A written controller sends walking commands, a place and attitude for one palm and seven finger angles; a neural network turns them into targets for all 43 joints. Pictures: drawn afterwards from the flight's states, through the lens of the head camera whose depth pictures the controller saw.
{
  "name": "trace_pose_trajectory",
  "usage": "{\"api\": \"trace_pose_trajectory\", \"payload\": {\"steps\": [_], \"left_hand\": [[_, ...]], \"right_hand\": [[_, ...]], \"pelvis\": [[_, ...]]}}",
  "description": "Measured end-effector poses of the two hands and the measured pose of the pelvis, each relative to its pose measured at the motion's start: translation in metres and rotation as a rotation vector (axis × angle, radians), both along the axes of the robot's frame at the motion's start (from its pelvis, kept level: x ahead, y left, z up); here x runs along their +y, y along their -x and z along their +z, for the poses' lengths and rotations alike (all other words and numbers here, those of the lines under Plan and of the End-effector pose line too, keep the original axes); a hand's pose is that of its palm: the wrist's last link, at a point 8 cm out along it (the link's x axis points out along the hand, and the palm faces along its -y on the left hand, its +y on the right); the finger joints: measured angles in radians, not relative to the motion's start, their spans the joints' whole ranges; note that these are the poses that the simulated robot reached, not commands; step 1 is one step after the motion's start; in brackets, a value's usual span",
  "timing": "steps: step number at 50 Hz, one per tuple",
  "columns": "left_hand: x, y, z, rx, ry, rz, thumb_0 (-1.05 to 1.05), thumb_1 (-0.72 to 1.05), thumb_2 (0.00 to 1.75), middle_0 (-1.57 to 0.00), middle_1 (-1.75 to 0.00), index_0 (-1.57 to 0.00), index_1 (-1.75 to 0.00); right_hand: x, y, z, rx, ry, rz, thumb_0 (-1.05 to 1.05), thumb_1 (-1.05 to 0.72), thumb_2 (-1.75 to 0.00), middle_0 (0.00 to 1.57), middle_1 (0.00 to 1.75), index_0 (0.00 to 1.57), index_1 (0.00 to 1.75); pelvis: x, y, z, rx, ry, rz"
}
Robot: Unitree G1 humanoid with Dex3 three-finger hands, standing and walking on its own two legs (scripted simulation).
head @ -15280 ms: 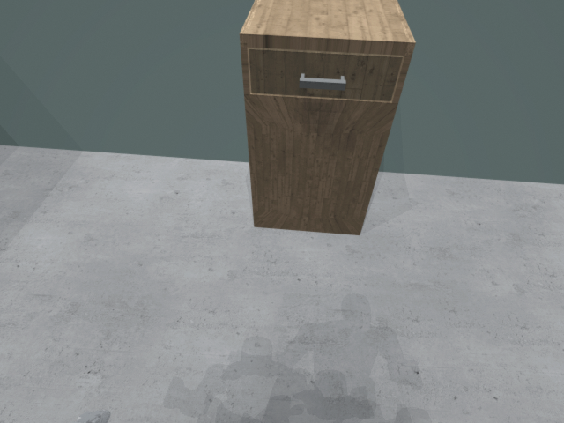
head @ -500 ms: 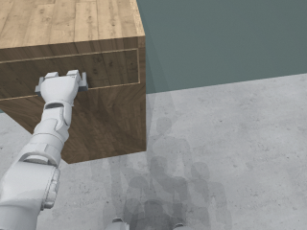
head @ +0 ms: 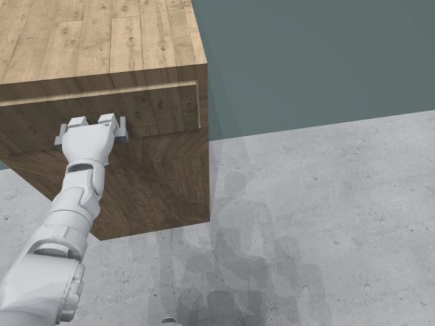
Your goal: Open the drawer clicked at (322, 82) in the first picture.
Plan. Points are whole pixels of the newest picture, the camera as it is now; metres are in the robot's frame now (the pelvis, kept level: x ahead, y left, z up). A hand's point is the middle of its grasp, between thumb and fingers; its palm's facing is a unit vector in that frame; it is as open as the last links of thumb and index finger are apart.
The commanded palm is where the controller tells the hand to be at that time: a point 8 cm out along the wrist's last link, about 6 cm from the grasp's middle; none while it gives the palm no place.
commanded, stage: pull the drawer open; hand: left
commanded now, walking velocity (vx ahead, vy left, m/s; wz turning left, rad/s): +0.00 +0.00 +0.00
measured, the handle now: (93, 131) +0.50 +0.24 +0.03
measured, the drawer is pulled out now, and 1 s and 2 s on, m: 0.01 0.07 0.15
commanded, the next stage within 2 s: none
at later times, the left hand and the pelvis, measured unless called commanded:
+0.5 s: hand (100, 167) +0.43 +0.22 +0.01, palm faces -0.05 -0.03 -1.00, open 5.7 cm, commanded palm +0.40 +0.22 +0.06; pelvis +0.00 -0.01 +0.00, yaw +2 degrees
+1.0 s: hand (99, 187) +0.38 +0.22 +0.01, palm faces -0.01 -0.02 -1.00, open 5.8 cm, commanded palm +0.36 +0.21 +0.06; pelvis +0.00 -0.01 +0.01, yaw +2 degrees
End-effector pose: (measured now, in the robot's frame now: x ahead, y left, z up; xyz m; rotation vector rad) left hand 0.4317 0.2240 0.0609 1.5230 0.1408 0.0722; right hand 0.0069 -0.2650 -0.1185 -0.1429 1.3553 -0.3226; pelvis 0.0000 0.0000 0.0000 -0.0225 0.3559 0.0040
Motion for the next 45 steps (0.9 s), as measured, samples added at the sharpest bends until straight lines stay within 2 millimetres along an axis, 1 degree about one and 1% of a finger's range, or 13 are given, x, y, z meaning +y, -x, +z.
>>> {"api": "trace_pose_trajectory", "payload": {"steps": [4,10,14,18,20,23,31,34,36,38,40,42,45], "left_hand": [[-0.001,0.009,-0.001,-0.012,0.003,-0.003,0.01,0.74,0.78,-0.30,-1.35,-0.36,-1.35],[-0.003,0.024,-0.002,-0.024,-0.001,0.000,0.01,0.73,0.79,-0.29,-1.35,-0.36,-1.35],[-0.004,0.024,-0.001,-0.018,-0.016,0.002,0.00,0.72,0.81,-0.32,-1.35,-0.37,-1.35],[-0.004,0.023,0.000,-0.002,-0.023,0.005,0.00,0.71,0.82,-0.34,-1.35,-0.38,-1.35],[-0.004,0.022,0.001,0.004,-0.023,0.006,0.00,0.70,0.81,-0.35,-1.35,-0.38,-1.35],[-0.004,0.022,0.001,0.010,-0.020,0.007,0.00,0.70,0.81,-0.35,-1.35,-0.39,-1.35],[-0.004,0.026,0.000,0.000,-0.012,0.007,0.01,0.72,0.80,-0.33,-1.35,-0.37,-1.35],[-0.005,0.033,0.000,-0.009,-0.002,0.005,0.01,0.72,0.79,-0.31,-1.35,-0.37,-1.35],[-0.005,0.040,-0.001,-0.016,0.002,0.003,0.01,0.73,0.78,-0.30,-1.35,-0.37,-1.34],[-0.006,0.048,-0.001,-0.022,0.007,0.002,0.01,0.73,0.78,-0.29,-1.35,-0.37,-1.34],[-0.008,0.058,-0.001,-0.029,0.011,0.001,0.01,0.74,0.78,-0.28,-1.35,-0.37,-1.33],[-0.009,0.067,-0.002,-0.039,0.011,0.001,0.01,0.74,0.79,-0.28,-1.35,-0.36,-1.33],[-0.009,0.070,-0.003,-0.049,-0.004,-0.001,0.01,0.73,0.80,-0.30,-1.35,-0.36,-1.33]], "right_hand": [[0.003,-0.015,0.000,-0.025,-0.016,0.006,0.00,-0.91,-0.90,0.20,0.30,0.21,0.30],[0.007,-0.048,0.001,-0.080,-0.031,0.047,0.00,-0.91,-0.90,0.20,0.30,0.21,0.30],[0.006,-0.066,0.000,-0.105,-0.021,0.091,0.00,-0.90,-0.90,0.20,0.30,0.21,0.30],[0.004,-0.076,0.000,-0.135,-0.014,0.108,0.00,-0.90,-0.90,0.20,0.30,0.21,0.30],[0.002,-0.076,0.000,-0.145,-0.011,0.108,0.00,-0.90,-0.90,0.20,0.30,0.21,0.30],[-0.001,-0.071,0.000,-0.146,-0.005,0.104,0.00,-0.90,-0.90,0.20,0.30,0.21,0.30],[-0.009,-0.033,-0.002,-0.087,-0.003,0.052,0.00,-0.91,-0.90,0.20,0.30,0.21,0.30],[-0.010,-0.021,-0.001,-0.063,-0.009,0.026,0.00,-0.91,-0.90,0.20,0.30,0.21,0.30],[-0.009,-0.017,0.000,-0.057,-0.014,0.012,0.00,-0.91,-0.90,0.20,0.30,0.21,0.30],[-0.009,-0.018,0.001,-0.061,-0.019,0.005,0.00,-0.91,-0.90,0.20,0.30,0.20,0.30],[-0.008,-0.023,0.003,-0.077,-0.024,0.004,0.00,-0.91,-0.90,0.20,0.30,0.20,0.30],[-0.007,-0.032,0.004,-0.095,-0.024,0.021,0.00,-0.91,-0.90,0.20,0.30,0.20,0.30],[-0.005,-0.048,0.003,-0.112,-0.017,0.069,0.00,-0.91,-0.90,0.20,0.30,0.20,0.30]], "pelvis": [[0.002,-0.006,0.003,-0.011,-0.002,-0.002],[0.002,-0.012,0.005,-0.033,-0.004,0.011],[0.001,-0.010,0.004,-0.040,-0.006,0.030],[-0.002,-0.005,0.003,-0.039,-0.007,0.035],[-0.004,-0.003,0.002,-0.039,-0.008,0.035],[-0.006,0.000,0.001,-0.038,-0.008,0.034],[-0.009,0.005,0.000,-0.036,-0.010,0.016],[-0.009,0.003,0.002,-0.041,-0.012,0.004],[-0.009,0.000,0.004,-0.047,-0.012,-0.002],[-0.008,-0.002,0.006,-0.055,-0.014,-0.006],[-0.007,-0.005,0.008,-0.064,-0.014,-0.010],[-0.007,-0.006,0.009,-0.076,-0.014,-0.001],[-0.007,-0.003,0.008,-0.085,-0.015,0.020]]}}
